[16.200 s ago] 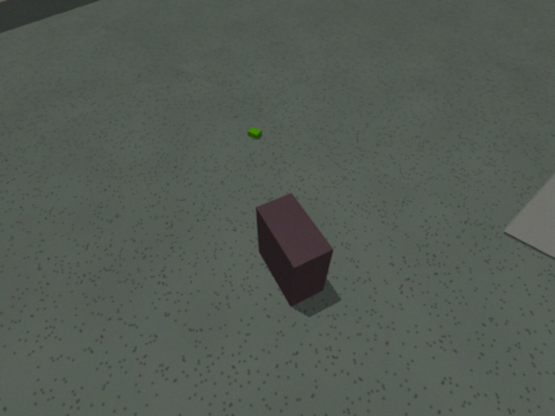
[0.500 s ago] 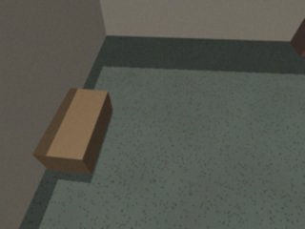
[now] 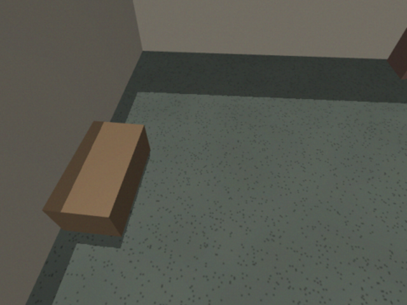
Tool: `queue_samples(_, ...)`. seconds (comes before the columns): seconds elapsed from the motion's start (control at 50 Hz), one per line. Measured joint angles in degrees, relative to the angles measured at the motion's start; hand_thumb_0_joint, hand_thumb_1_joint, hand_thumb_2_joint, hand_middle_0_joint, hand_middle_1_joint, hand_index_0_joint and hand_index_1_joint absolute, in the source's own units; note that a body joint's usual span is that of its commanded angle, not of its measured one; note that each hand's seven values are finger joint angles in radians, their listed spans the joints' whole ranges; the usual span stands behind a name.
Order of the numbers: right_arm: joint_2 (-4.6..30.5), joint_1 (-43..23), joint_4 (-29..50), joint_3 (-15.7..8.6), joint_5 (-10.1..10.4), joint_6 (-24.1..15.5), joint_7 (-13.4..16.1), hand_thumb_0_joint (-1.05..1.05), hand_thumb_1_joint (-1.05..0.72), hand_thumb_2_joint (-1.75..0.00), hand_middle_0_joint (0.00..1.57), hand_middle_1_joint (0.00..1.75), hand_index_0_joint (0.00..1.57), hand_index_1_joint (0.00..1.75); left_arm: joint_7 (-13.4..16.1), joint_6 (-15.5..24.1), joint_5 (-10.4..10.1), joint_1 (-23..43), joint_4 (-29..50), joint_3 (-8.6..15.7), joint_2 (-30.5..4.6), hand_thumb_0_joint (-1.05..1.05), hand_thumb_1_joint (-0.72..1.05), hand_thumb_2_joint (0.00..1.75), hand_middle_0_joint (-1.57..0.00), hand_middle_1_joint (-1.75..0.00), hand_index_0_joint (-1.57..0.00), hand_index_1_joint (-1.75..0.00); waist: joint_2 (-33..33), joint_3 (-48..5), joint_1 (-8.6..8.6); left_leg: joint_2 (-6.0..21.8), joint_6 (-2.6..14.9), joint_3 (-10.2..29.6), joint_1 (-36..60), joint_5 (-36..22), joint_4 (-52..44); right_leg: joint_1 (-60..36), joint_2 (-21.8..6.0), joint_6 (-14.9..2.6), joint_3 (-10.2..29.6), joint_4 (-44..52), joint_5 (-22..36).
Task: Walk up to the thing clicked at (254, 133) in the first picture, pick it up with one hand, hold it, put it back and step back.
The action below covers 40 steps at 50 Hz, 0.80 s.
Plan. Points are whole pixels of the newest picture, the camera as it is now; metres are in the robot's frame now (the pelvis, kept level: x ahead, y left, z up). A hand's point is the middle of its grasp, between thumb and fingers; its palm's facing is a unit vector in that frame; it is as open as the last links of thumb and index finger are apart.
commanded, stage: stand
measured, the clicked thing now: out of the picture -0.85 -1.14 -0.77
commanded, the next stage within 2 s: walk up in 0.08 s
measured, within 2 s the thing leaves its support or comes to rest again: neither
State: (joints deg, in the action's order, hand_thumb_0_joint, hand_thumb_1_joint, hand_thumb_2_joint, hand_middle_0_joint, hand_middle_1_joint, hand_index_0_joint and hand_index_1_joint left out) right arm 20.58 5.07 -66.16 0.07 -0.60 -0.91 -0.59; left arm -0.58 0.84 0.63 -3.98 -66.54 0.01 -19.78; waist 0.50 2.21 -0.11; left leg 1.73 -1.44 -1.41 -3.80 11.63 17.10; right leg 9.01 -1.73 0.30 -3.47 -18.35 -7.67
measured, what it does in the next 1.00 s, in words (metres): steps on the spot, turning right: right foot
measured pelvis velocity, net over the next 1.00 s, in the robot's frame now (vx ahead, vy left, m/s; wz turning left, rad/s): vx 0.01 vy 0.05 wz -0.90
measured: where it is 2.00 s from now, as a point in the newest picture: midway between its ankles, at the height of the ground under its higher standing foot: outside the picture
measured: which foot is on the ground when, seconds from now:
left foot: down 0.00-0.80, up 0.82-1.00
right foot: down 0.00-0.34, up 0.36-0.76, down 0.78-1.00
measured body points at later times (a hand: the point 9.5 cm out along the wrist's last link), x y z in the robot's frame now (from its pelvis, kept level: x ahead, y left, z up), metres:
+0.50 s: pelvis -0.02 +0.07 +0.00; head +0.02 +0.08 +0.44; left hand +0.16 +0.33 -0.14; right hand -0.05 -0.26 -0.10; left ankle +0.00 +0.14 -0.75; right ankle -0.05 -0.10 -0.69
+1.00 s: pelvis +0.01 +0.05 -0.02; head +0.02 +0.01 +0.43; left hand +0.33 +0.15 -0.11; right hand -0.16 -0.23 -0.14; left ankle +0.15 +0.12 -0.70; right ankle -0.07 -0.05 -0.75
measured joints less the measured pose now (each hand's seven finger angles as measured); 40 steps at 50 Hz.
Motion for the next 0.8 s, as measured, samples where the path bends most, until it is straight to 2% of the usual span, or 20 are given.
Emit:
queue_samples(0.08, -0.1, 0.2, 0.0, 0.0, 0.0, 0.1, 0.0, 0.0, -0.9, -0.9, 0.21, 0.3, 0.2, 0.3, 0.0, -0.1, 0.0, -0.2, 0.0, 0.0, -0.1, 0.0, 0.9, 0.9, -0.2, -0.3, -0.2, -0.3, 0.1, 0.1, 0.02, 0.1, -0.1, 0.1, 0.1, 0.0, -0.1, 0.0, 0.1, -0.1, -0.1, -0.1, -0.1)
queue_samples(0.14, 0.6, -1.1, 2.6, -1.8, 0.1, 1.0, -0.8, 0.0, -0.9, -0.9, 0.21, 0.3, 0.2, 0.3, -0.2, -0.9, 0.5, -2.1, 3.6, 0.8, -0.2, 0.0, 0.9, 0.9, -0.21, -0.3, -0.2, -0.3, 0.7, 1.3, 1.15, 1.1, 0.3, -1.8, -3.2, 3.2, 6.6, 3.1, 1.3, -0.58, 2.3, -3.9, -1.1)
queue_samples(0.2, 1.4, -2.6, 6.7, -3.1, 0.3, 1.9, -0.8, 0.0, -0.9, -0.9, 0.21, 0.3, 0.2, 0.3, -0.3, -1.5, 1.1, -4.6, 7.0, 1.7, -0.5, 0.0, 0.9, 0.9, -0.21, -0.3, -0.2, -0.3, 0.4, 2.9, 2.37, -1.4, 0.68, 1.2, -8.7, 14.6, 19.1, 6.6, 2.3, -0.73, 6.5, -6.9, -1.1)
queue_samples(0.24, 1.6, -3.1, 9.1, -3.6, 0.9, 2.1, -1.1, 0.0, -0.9, -0.9, 0.21, 0.3, 0.2, 0.3, -0.3, -2.2, 1.2, -5.6, 8.2, 2.0, -0.8, 0.0, 0.9, 0.9, -0.21, -0.3, -0.2, -0.3, -0.1, 3.7, 2.82, -2.9, 0.94, 2.9, -11.1, 17.2, 23.4, 7.7, 3.0, -0.39, 9.1, -6.8, -0.1)
queue_samples(0.28, 1.7, -3.2, 11.1, -3.8, 1.1, 2.1, -1.2, 0.0, -0.9, -0.9, 0.21, 0.3, 0.2, 0.3, -0.4, -2.9, 1.4, -6.5, 9.4, 2.2, -1.0, 0.0, 0.9, 0.9, -0.21, -0.3, -0.2, -0.3, -0.6, 4.1, 2.81, -3.7, 1.13, 3.6, -12.3, 16.8, 23.1, 8.6, 3.7, 0.54, 11.3, -6.1, 1.2)
queue_samples(0.32, 1.6, -2.6, 13.0, -4.1, 0.8, 1.9, -1.1, 0.0, -0.9, -0.9, 0.21, 0.3, 0.2, 0.3, -0.5, -3.6, 1.4, -7.0, 10.5, 2.3, -1.2, 0.0, 0.9, 0.9, -0.21, -0.3, -0.2, -0.3, -1.1, 4.3, 2.52, -4.1, 1.51, 3.8, -11.2, 13.8, 17.5, 10.0, 4.4, 1.67, 13.5, -6.8, 1.7)
queue_samples(0.34, 1.4, -2.1, 13.9, -4.3, 0.4, 1.8, -1.0, 0.0, -0.9, -0.9, 0.21, 0.3, 0.2, 0.3, -0.5, -4.1, 1.2, -7.0, 11.1, 2.3, -1.6, 0.0, 0.9, 0.9, -0.21, -0.3, -0.2, -0.3, -1.9, 4.5, 2.16, -4.4, 2.28, 3.1, -10.4, 7.8, 14.5, 11.0, 4.4, 1.8, 14.5, -8.3, 1.1)
queue_samples(0.36, 1.0, -1.5, 14.6, -4.5, -0.2, 1.8, -0.9, 0.0, -0.9, -0.9, 0.21, 0.3, 0.2, 0.3, -0.4, -4.4, 1.2, -6.7, 11.3, 2.5, -1.7, 0.0, 0.9, 0.9, -0.21, -0.3, -0.2, -0.3, -2.4, 4.9, 1.94, -4.5, 3.19, 2.0, -10.1, 4.3, 13.9, 12.3, 4.8, 1.28, 15.3, -11.8, -3.6)
queue_samples(0.4, 0.3, 0.0, 15.2, -4.6, -0.9, 2.4, -1.0, 0.0, -0.9, -0.9, 0.2, 0.3, 0.2, 0.3, -0.1, -4.9, 1.4, -6.6, 11.8, 2.5, -1.7, 0.0, 0.9, 0.9, -0.21, -0.3, -0.2, -0.3, -2.3, 4.9, 1.3, -3.4, 4.39, 0.3, -9.2, 4.0, 13.1, 15.7, 5.7, 1.06, 13.0, -21.9, -12.6)
queue_samples(0.42, -0.1, 0.7, 15.1, -4.6, -0.9, 2.7, -1.0, 0.0, -0.9, -0.9, 0.21, 0.3, 0.2, 0.3, -0.3, -5.0, 1.4, -6.6, 12.2, 2.6, -2.0, 0.0, 0.9, 0.9, -0.2, -0.3, -0.2, -0.3, -2.3, 4.8, 0.88, -2.8, 4.6, -0.3, -8.4, 3.7, 11.9, 16.9, 5.9, 0.98, 11.8, -26.2, -13.8)
queue_samples(0.5, -1.0, 3.7, 14.9, -4.4, -0.9, 2.6, -0.9, 0.0, -0.9, -0.9, 0.21, 0.3, 0.2, 0.3, -1.8, -4.6, 1.0, -7.0, 13.6, 3.2, -3.5, 0.0, 0.9, 0.9, -0.2, -0.3, -0.2, -0.3, -2.4, 4.3, -0.05, -1.2, 4.64, -3.3, -5.5, 2.0, 7.0, 18.1, 4.3, 1.01, 9.2, -34.1, -9.9)
queue_samples(0.58, -0.9, 5.3, 16.2, -4.8, -0.9, 2.4, -1.4, 0.0, -0.9, -0.9, 0.21, 0.3, 0.2, 0.3, -2.6, -4.8, 0.9, -8.1, 14.5, 3.4, -4.4, 0.0, 0.9, 0.9, -0.2, -0.3, -0.2, -0.3, -1.9, 4.0, -1.12, -0.3, 4.93, -7.9, -3.9, 2.2, 5.6, 16.2, 0.8, 1.54, 6.2, -31.1, -8.5)
queue_samples(0.66, 0.0, 6.7, 18.3, -5.2, -1.1, 2.3, -2.3, 0.0, -0.9, -0.9, 0.21, 0.3, 0.2, 0.3, -2.9, -5.1, 1.2, -7.7, 15.4, 3.1, -4.5, 0.0, 0.9, 0.9, -0.2, -0.3, -0.2, -0.3, -0.6, 4.2, -2.5, 0.6, 4.92, -12.4, -3.7, 3.8, 6.6, 14.1, -1.3, 0.99, 2.9, -25.6, -9.3)
queue_samples(0.76, 1.5, 7.8, 19.6, -5.8, -0.9, 3.0, -3.1, 0.0, -0.9, -0.9, 0.21, 0.3, 0.2, 0.3, -2.5, -3.9, 1.4, -6.3, 18.0, 3.0, -4.3, 0.0, 0.91, 0.9, -0.2, -0.3, -0.2, -0.3, 1.2, 4.6, -3.48, 2.8, 4.0, -17.5, -4.9, 8.6, 13.1, 9.1, -1.3, -0.64, -0.7, -17.6, -11.2)
queue_samples(0.8, 2.3, 8.2, 19.7, -6.1, -0.4, 3.5, -3.3, 0.0, -0.9, -0.9, 0.21, 0.3, 0.2, 0.3, -2.0, -2.8, 1.6, -5.7, 19.4, 3.2, -4.0, 0.0, 0.9, 0.9, -0.2, -0.3, -0.2, -0.3, 3.0, 4.8, -3.64, 5.6, 3.28, -17.5, -7.1, 12.1, 20.3, 6.9, 0.6, -1.43, -1.3, -14.5, -8.1)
